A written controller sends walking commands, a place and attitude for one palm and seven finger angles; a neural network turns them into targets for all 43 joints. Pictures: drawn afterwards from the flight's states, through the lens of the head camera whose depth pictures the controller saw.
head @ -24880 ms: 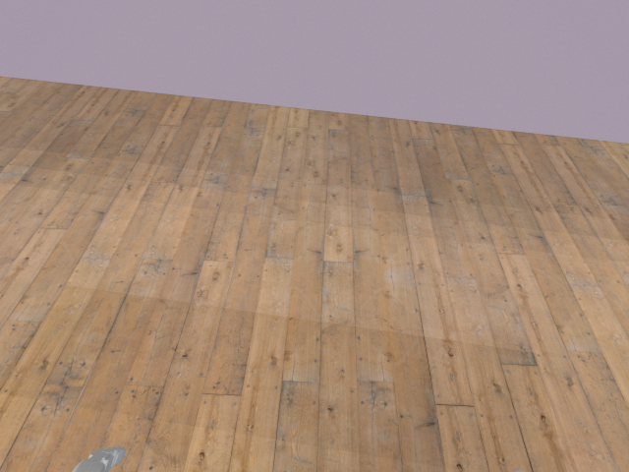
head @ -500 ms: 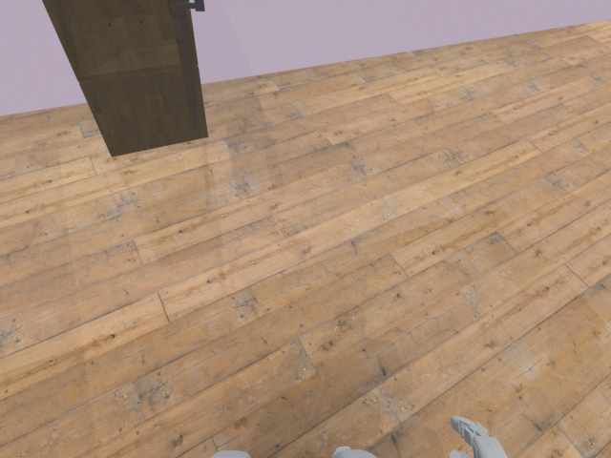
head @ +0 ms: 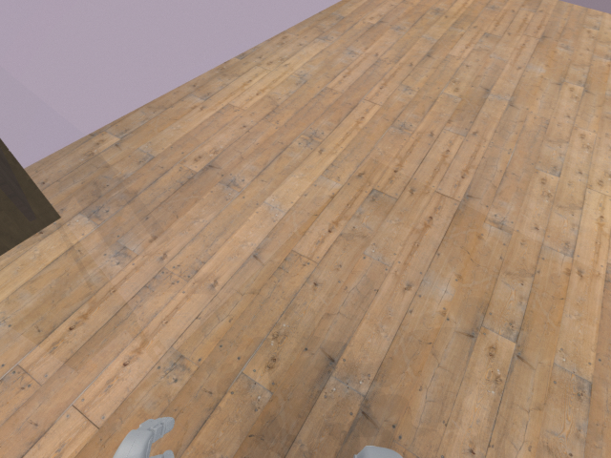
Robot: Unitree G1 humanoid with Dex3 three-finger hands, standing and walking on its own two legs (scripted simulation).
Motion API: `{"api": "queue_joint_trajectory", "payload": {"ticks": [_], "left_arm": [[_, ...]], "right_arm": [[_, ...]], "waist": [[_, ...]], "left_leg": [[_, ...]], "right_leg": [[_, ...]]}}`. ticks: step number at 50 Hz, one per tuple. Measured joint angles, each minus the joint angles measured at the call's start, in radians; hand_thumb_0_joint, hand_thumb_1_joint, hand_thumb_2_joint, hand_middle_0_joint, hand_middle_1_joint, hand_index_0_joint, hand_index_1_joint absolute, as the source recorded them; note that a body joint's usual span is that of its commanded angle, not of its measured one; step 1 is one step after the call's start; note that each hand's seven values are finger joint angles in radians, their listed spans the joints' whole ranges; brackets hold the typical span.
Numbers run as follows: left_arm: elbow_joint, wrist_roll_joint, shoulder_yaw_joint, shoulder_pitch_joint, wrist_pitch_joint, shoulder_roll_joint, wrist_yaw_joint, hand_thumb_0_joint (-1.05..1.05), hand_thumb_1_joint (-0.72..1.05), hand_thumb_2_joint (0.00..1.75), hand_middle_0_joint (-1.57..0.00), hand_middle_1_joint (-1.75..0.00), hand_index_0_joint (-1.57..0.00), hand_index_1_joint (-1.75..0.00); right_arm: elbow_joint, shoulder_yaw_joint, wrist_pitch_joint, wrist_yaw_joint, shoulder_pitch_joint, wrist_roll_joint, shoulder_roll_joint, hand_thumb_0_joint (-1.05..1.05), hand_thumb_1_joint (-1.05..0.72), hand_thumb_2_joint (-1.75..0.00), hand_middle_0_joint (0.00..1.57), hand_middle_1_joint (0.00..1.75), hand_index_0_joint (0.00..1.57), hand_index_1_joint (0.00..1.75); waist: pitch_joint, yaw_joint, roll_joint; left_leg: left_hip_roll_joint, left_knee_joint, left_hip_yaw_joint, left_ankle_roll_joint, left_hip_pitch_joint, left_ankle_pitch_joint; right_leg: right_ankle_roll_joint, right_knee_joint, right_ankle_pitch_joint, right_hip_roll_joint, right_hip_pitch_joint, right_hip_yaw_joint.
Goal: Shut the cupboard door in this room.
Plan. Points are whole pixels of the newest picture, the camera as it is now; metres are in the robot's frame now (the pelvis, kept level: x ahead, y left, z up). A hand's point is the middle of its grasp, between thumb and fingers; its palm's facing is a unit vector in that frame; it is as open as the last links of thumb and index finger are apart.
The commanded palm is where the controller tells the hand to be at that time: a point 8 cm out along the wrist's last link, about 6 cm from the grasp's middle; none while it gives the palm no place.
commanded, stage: walk around to get in front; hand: left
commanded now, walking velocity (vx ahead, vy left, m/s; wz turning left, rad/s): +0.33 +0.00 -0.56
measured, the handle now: out of the picture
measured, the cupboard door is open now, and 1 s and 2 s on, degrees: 77 77 77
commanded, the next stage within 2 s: none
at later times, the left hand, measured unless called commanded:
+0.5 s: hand out of the picture +0.13 +0.13 -0.16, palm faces -0.10 -0.97 -0.21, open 7.4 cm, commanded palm none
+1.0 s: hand (267, 239) +0.55 +0.07 -0.16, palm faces -0.34 -0.92 -0.19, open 7.4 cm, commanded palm none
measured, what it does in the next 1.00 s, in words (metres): walks ahead, turning right: right foot, then left foot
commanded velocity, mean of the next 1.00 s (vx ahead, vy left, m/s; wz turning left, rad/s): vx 0.37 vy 0.00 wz -0.25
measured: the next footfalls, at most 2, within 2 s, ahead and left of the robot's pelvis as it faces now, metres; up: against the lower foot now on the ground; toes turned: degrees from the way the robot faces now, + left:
right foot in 0.10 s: +0.08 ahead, -0.15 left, +0.00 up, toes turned -11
left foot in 0.60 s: +0.39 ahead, +0.03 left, +0.00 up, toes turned -7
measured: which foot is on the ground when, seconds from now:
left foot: down 0.00-0.10, up 0.12-0.58, down 0.60-1.00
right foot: up 0.00-0.08, down 0.10-0.62, up 0.64-1.00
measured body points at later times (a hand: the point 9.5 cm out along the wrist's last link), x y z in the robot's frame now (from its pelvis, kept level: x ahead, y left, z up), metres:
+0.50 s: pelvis +0.16 -0.06 +0.00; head +0.20 -0.07 +0.45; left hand +0.14 +0.18 -0.14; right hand +0.26 -0.33 -0.13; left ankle +0.31 +0.06 -0.69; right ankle +0.04 -0.14 -0.74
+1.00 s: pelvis +0.38 -0.08 +0.00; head +0.40 -0.08 +0.45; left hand +0.56 +0.11 -0.14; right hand +0.23 -0.27 -0.14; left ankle +0.35 +0.03 -0.74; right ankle +0.42 -0.25 -0.67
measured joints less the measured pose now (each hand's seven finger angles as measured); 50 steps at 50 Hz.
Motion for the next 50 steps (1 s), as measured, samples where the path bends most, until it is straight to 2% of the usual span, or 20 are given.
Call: {"api": "queue_joint_trajectory", "payload": {"ticks": [3, 5, 6, 8, 9, 11, 16, 21, 25, 29, 30, 31, 33, 35, 37, 39, 44, 47, 50], "left_arm": [[-0.02, -0.002, -0.005, -0.025, -0.022, -0.016, 0.0, 0.01, 0.91, 0.9, -0.2, -0.3, -0.2, -0.29], [-0.035, -0.002, -0.011, -0.033, -0.055, -0.018, 0.003, 0.01, 0.9, 0.9, -0.2, -0.3, -0.2, -0.29], [-0.035, -0.007, -0.013, -0.034, -0.076, -0.021, 0.009, 0.01, 0.9, 0.9, -0.2, -0.3, -0.2, -0.29], [-0.033, -0.019, -0.019, -0.011, -0.097, -0.024, 0.024, 0.0, 0.9, 0.9, -0.2, -0.3, -0.2, -0.29], [-0.027, -0.022, -0.02, 0.011, -0.101, -0.025, 0.03, 0.0, 0.9, 0.9, -0.2, -0.3, -0.2, -0.29], [-0.002, -0.024, -0.022, 0.06, -0.103, -0.027, 0.039, 0.0, 0.9, 0.9, -0.2, -0.3, -0.2, -0.29], [0.082, -0.017, -0.028, 0.184, -0.115, -0.039, 0.042, 0.0, 0.9, 0.9, -0.21, -0.3, -0.2, -0.3], [0.142, -0.014, -0.029, 0.285, -0.132, -0.051, 0.05, 0.01, 0.9, 0.9, -0.21, -0.3, -0.2, -0.3], [0.178, -0.011, -0.032, 0.344, -0.138, -0.058, 0.062, 0.01, 0.9, 0.9, -0.21, -0.3, -0.2, -0.3], [0.213, -0.009, -0.034, 0.39, -0.134, -0.06, 0.069, 0.01, 0.9, 0.9, -0.21, -0.3, -0.2, -0.29], [0.223, -0.011, -0.034, 0.403, -0.133, -0.061, 0.069, 0.01, 0.9, 0.9, -0.21, -0.3, -0.2, -0.3], [0.236, -0.015, -0.032, 0.402, -0.127, -0.06, 0.068, 0.01, 0.9, 0.9, -0.21, -0.3, -0.2, -0.3], [0.248, -0.021, -0.031, 0.377, -0.114, -0.057, 0.064, 0.01, 0.9, 0.9, -0.21, -0.3, -0.2, -0.29], [0.246, -0.017, -0.028, 0.343, -0.106, -0.054, 0.061, 0.01, 0.9, 0.9, -0.21, -0.3, -0.2, -0.29], [0.23, -0.011, -0.02, 0.3, -0.102, -0.047, 0.053, 0.01, 0.9, 0.9, -0.2, -0.3, -0.2, -0.29], [0.201, -0.005, -0.012, 0.255, -0.098, -0.037, 0.05, 0.01, 0.9, 0.9, -0.2, -0.3, -0.2, -0.29], [0.132, 0.002, 0.009, 0.156, -0.084, -0.015, 0.046, 0.01, 0.91, 0.9, -0.2, -0.3, -0.2, -0.29], [0.104, 0.003, 0.014, 0.103, -0.075, -0.009, 0.04, 0.0, 0.91, 0.9, -0.2, -0.3, -0.2, -0.29], [0.085, 0.002, 0.009, 0.057, -0.071, -0.011, 0.033, 0.0, 0.91, 0.9, -0.2, -0.3, -0.2, -0.29]], "right_arm": [[0.019, -0.005, 0.005, 0.007, 0.026, -0.002, -0.016, 0.01, -0.91, -0.9, 0.2, 0.3, 0.2, 0.3], [0.027, -0.005, 0.011, 0.013, 0.047, 0.005, -0.02, 0.01, -0.91, -0.9, 0.2, 0.3, 0.2, 0.3], [0.034, -0.002, 0.024, 0.017, 0.04, 0.008, -0.021, 0.01, -0.91, -0.9, 0.2, 0.3, 0.2, 0.3], [0.037, 0.0, 0.055, 0.02, 0.006, 0.012, -0.021, 0.01, -0.91, -0.9, 0.2, 0.3, 0.2, 0.3], [0.033, -0.001, 0.061, 0.021, -0.016, 0.013, -0.019, 0.01, -0.91, -0.9, 0.2, 0.3, 0.2, 0.3], [0.012, -0.004, 0.057, 0.023, -0.066, 0.009, -0.017, 0.01, -0.91, -0.9, 0.2, 0.3, 0.2, 0.3], [-0.062, -0.01, 0.024, 0.031, -0.188, 0.003, -0.017, 0.01, -0.91, -0.9, 0.19, 0.3, 0.19, 0.3], [-0.092, -0.008, 0.018, 0.038, -0.273, 0.005, -0.02, 0.01, -0.91, -0.9, 0.19, 0.3, 0.19, 0.3], [-0.093, 0.0, 0.017, 0.041, -0.325, 0.008, -0.017, 0.01, -0.91, -0.9, 0.19, 0.3, 0.19, 0.3], [-0.094, 0.015, 0.0, 0.04, -0.363, 0.009, 0.002, 0.01, -0.91, -0.9, 0.19, 0.3, 0.19, 0.3], [-0.097, 0.021, -0.012, 0.038, -0.365, 0.008, 0.007, 0.01, -0.91, -0.9, 0.19, 0.3, 0.19, 0.3], [-0.096, 0.024, -0.028, 0.034, -0.367, 0.004, 0.017, 0.01, -0.91, -0.9, 0.19, 0.3, 0.2, 0.3], [-0.096, 0.034, -0.047, 0.029, -0.358, 0.003, 0.031, 0.01, -0.91, -0.9, 0.19, 0.3, 0.2, 0.3], [-0.082, 0.038, -0.051, 0.023, -0.324, 0.006, 0.043, 0.0, -0.91, -0.9, 0.2, 0.3, 0.2, 0.3], [-0.058, 0.036, -0.053, 0.015, -0.275, 0.008, 0.053, 0.0, -0.91, -0.9, 0.2, 0.3, 0.2, 0.3], [-0.03, 0.022, -0.058, 0.002, -0.219, 0.016, 0.06, 0.0, -0.92, -0.9, 0.2, 0.3, 0.2, 0.3], [0.038, 0.002, -0.058, -0.008, -0.091, 0.017, 0.033, -0.01, -0.95, -0.9, 0.2, 0.3, 0.2, 0.3], [0.074, 0.001, -0.053, -0.007, -0.022, 0.015, 0.031, -0.01, -0.94, -0.9, 0.2, 0.3, 0.2, 0.3], [0.101, 0.002, -0.052, -0.004, 0.029, 0.011, 0.038, 0.0, -0.93, -0.9, 0.19, 0.3, 0.2, 0.3]], "waist": [[-0.006, -0.014, 0.024], [-0.009, -0.007, 0.038], [-0.003, -0.001, 0.045], [0.002, 0.011, 0.041], [0.0, 0.02, 0.035], [-0.003, 0.036, 0.026], [-0.009, 0.06, 0.03], [-0.006, 0.1, 0.032], [0.004, 0.138, 0.025], [0.013, 0.165, 0.0], [0.012, 0.165, -0.005], [0.017, 0.157, -0.018], [0.033, 0.154, -0.033], [0.03, 0.145, -0.033], [0.02, 0.13, -0.031], [0.006, 0.117, -0.032], [-0.031, 0.087, -0.044], [-0.04, 0.07, -0.042], [-0.033, 0.048, -0.033]], "left_leg": [[0.031, 0.039, 0.029, -0.036, 0.015, -0.037], [0.074, 0.15, 0.022, -0.055, -0.009, -0.087], [0.084, 0.268, -0.038, -0.057, -0.052, -0.129], [0.05, 0.518, -0.172, -0.054, -0.161, -0.162], [0.032, 0.611, -0.211, -0.052, -0.212, -0.137], [0.015, 0.694, -0.256, -0.054, -0.301, -0.059], [0.015, 0.624, -0.311, -0.074, -0.459, 0.094], [0.005, 0.514, -0.328, -0.078, -0.532, 0.187], [-0.018, 0.371, -0.31, -0.062, -0.511, 0.202], [-0.065, 0.178, -0.28, -0.028, -0.405, 0.181], [-0.078, 0.12, -0.272, -0.017, -0.357, 0.203], [-0.09, 0.126, -0.262, 0.023, -0.342, 0.199], [-0.091, 0.178, -0.236, 0.059, -0.318, 0.135], [-0.09, 0.156, -0.214, 0.062, -0.259, 0.101], [-0.097, 0.095, -0.2, 0.057, -0.195, 0.104], [-0.106, 0.032, -0.188, 0.061, -0.138, 0.11], [-0.127, -0.083, -0.156, 0.058, -0.028, 0.106], [-0.13, -0.123, -0.145, 0.049, 0.024, 0.088], [-0.122, -0.149, -0.135, 0.031, 0.073, 0.063]], "right_leg": [[-0.029, -0.136, 0.005, 0.012, 0.049, -0.026], [-0.062, -0.238, 0.08, 0.035, 0.1, -0.043], [-0.075, -0.209, 0.088, 0.048, 0.096, -0.044], [-0.09, -0.189, 0.064, 0.063, 0.116, -0.032], [-0.095, -0.206, 0.061, 0.069, 0.136, -0.021], [-0.094, -0.269, 0.077, 0.081, 0.184, 0.005], [-0.105, -0.419, 0.117, 0.108, 0.291, 0.051], [-0.101, -0.498, 0.106, 0.125, 0.372, 0.076], [-0.088, -0.531, 0.07, 0.129, 0.433, 0.093], [-0.062, -0.493, -0.01, 0.116, 0.475, 0.12], [-0.058, -0.434, -0.047, 0.112, 0.466, 0.129], [-0.058, -0.323, -0.08, 0.103, 0.431, 0.131], [-0.072, 0.016, -0.11, 0.097, 0.305, 0.135], [-0.076, 0.256, -0.063, 0.084, 0.183, 0.118], [-0.072, 0.356, 0.012, 0.055, 0.079, 0.093], [-0.064, 0.377, 0.069, 0.03, -0.011, 0.084], [-0.039, 0.345, 0.202, -0.014, -0.173, 0.088], [-0.025, 0.266, 0.249, -0.034, -0.21, 0.077], [-0.021, 0.1, 0.263, -0.046, -0.194, 0.047]]}}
